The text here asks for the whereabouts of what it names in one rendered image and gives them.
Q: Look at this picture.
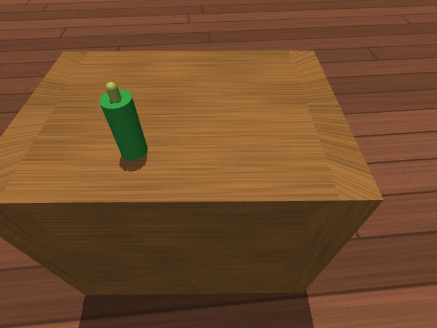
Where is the bottle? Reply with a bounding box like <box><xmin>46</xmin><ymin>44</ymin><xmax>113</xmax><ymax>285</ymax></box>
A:
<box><xmin>100</xmin><ymin>82</ymin><xmax>147</xmax><ymax>161</ymax></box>

